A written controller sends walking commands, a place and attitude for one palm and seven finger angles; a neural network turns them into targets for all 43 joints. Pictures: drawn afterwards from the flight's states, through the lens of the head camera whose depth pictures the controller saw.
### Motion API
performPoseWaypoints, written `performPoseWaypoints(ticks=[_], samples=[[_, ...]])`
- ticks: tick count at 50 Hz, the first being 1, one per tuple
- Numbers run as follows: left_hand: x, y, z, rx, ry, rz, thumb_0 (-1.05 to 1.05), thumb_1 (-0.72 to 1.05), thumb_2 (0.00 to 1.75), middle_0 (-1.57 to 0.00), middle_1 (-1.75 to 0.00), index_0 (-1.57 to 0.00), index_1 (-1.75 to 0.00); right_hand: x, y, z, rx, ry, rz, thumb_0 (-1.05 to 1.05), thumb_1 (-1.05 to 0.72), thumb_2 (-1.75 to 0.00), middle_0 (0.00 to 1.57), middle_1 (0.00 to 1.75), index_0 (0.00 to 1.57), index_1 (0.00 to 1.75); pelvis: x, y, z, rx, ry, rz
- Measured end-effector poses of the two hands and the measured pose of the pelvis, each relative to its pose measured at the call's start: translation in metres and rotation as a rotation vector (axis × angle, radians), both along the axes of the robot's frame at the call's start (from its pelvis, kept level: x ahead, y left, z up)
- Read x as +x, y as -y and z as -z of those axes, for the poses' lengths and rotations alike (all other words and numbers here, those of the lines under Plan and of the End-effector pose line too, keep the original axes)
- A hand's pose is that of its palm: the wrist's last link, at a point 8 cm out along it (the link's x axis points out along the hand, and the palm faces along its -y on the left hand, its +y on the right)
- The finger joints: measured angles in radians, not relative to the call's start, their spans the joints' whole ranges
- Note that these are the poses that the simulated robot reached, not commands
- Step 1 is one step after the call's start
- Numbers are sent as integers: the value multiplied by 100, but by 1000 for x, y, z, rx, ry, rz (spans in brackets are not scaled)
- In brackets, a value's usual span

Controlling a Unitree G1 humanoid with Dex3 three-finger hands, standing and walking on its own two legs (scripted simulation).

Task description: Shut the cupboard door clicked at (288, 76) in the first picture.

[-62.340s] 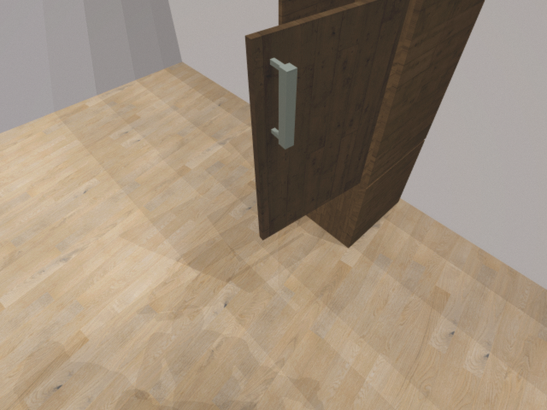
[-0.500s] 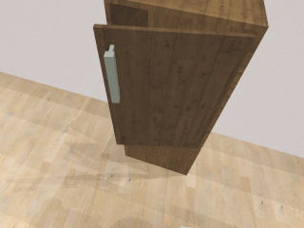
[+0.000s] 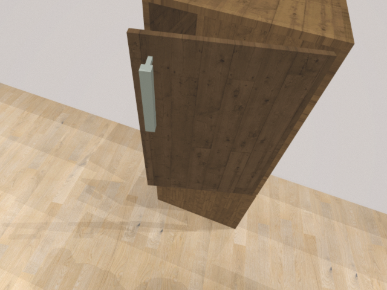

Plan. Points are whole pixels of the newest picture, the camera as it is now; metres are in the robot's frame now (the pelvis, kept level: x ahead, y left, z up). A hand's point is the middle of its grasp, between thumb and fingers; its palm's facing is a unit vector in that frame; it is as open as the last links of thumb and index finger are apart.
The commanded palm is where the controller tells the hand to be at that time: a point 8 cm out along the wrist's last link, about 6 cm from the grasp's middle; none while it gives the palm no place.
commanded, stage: come to a stop and stand still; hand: left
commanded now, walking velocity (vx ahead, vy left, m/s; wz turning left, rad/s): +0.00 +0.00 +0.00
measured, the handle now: (150, 96) +0.48 +0.14 +0.12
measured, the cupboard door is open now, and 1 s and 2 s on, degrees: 17 17 17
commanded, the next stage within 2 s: look again from close up in 0.78 s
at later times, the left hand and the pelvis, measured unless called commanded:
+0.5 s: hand out of the picture -0.04 +0.15 -0.17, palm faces +0.01 -0.99 -0.17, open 7.3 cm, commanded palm none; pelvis -0.04 -0.01 +0.01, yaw -1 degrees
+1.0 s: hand out of the picture -0.06 +0.16 -0.17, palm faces +0.00 -0.98 -0.18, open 7.3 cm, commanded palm none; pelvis -0.05 +0.00 +0.00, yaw +0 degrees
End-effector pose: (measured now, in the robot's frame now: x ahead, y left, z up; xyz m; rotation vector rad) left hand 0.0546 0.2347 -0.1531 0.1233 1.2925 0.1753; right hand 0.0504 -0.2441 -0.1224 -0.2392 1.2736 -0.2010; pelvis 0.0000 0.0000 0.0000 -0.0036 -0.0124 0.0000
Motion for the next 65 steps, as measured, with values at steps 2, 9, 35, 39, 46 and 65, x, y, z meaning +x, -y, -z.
performPoseWaypoints(ticks=[2, 9, 35, 39, 46, 65], samples=[[-8, -4, -4, 4, -14, -4, 0, 91, 90, -20, -30, -20, -30, 0, -7, -2, 9, 11, -11, 1, -91, -90, 20, 30, 20, 30, -3, -1, -3, -6, -1, -4], [-39, -6, -12, 45, -39, 3, 0, 91, 90, -20, -30, -20, -30, -11, -18, 13, 82, 23, 0, 1, -92, -90, 20, 30, 21, 30, -16, 3, -2, 22, -11, 9], [-120, 47, -9, -62, -166, 23, 0, 91, 90, -20, -30, -20, -30, -154, -17, 8, 107, -240, 110, 1, -91, -90, 20, 30, 20, 30, -47, 14, -11, 2, 20, 9], [-124, 45, -10, -60, -176, 16, 0, 91, 90, -20, -30, -20, -30, -157, -26, 10, 122, -245, 114, 1, -91, -90, 20, 30, 20, 30, -47, 12, -11, 3, 17, 9], [-122, 39, -10, -38, -161, 25, 0, 91, 90, -20, -30, -20, -30, -139, -36, 16, 148, -199, 90, 1, -91, -90, 20, 30, 20, 30, -47, 7, -8, -8, 7, 5], [-73, -1, -19, 52, -53, 48, 0, 91, 90, -20, -29, -20, -30, -56, -22, 23, 115, -10, 11, 2, -93, -90, 20, 30, 20, 30, -25, -6, -2, 15, -7, 14]])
